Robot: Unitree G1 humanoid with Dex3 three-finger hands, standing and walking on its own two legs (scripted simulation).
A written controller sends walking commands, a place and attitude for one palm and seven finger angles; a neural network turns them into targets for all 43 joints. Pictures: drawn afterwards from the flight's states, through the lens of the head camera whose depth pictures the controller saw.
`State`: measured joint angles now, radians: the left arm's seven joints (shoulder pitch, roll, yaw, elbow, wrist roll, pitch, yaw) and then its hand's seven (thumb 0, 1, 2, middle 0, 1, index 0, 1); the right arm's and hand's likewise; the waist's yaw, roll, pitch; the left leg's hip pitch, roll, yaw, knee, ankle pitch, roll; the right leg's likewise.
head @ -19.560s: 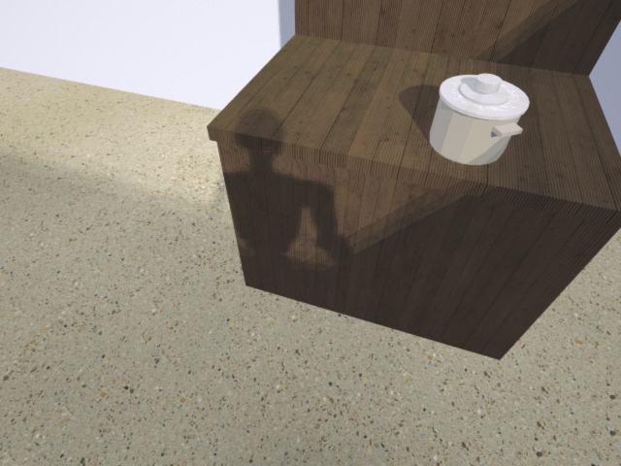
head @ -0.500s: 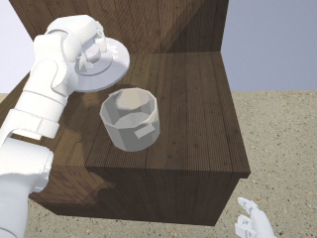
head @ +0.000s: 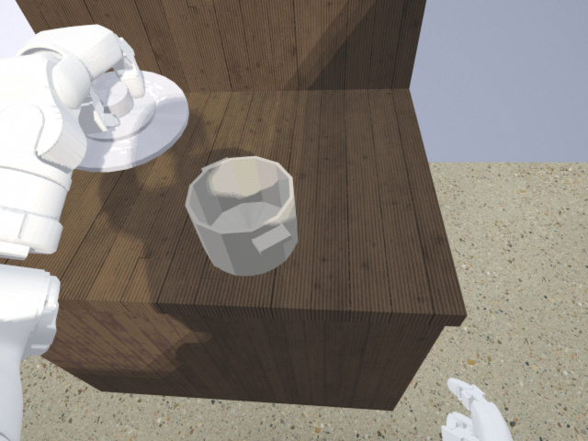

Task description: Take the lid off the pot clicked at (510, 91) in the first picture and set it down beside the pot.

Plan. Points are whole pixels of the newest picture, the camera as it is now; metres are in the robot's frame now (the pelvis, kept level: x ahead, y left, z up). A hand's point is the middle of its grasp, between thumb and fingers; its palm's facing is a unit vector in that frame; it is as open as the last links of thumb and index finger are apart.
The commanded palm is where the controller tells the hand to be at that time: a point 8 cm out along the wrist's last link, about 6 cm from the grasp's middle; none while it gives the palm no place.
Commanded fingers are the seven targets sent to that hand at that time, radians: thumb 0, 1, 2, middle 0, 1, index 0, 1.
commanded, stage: move the lid sideways beside the pot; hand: left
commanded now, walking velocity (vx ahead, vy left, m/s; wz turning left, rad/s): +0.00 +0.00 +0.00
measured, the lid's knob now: (109, 99) +0.47 +0.24 +0.25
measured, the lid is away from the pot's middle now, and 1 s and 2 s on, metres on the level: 0.14 0.25 0.23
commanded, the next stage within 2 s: lower the lid onto the table in 1.04 s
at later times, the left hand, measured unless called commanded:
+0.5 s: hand (53, 103) +0.44 +0.29 +0.26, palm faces -0.14 -0.02 -0.99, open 8.1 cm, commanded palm +0.41 +0.29 +0.33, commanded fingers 0.00 0.51 1.18 -0.85 -0.94 -0.85 -0.93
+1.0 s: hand (16, 106) +0.44 +0.34 +0.26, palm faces -0.17 -0.04 -0.98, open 8.1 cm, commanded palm +0.42 +0.33 +0.33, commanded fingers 0.00 0.51 1.18 -0.85 -0.94 -0.85 -0.93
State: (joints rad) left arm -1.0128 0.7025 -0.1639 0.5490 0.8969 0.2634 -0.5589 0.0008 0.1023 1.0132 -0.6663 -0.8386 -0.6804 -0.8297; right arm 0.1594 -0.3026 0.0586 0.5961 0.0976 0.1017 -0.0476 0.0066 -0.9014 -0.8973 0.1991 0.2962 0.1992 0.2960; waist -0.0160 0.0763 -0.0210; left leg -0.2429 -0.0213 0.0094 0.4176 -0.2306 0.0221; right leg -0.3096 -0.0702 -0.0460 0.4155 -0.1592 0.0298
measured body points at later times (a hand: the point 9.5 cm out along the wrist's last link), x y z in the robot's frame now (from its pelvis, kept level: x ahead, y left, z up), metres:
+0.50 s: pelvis +0.01 +0.01 +0.00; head +0.04 -0.02 +0.45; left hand +0.44 +0.29 +0.32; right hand +0.16 -0.24 -0.12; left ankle -0.01 +0.11 -0.74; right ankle +0.03 -0.14 -0.74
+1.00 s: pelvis +0.01 +0.01 +0.00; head +0.06 -0.01 +0.45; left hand +0.44 +0.34 +0.31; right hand +0.13 -0.25 -0.12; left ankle -0.01 +0.11 -0.74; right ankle +0.03 -0.14 -0.74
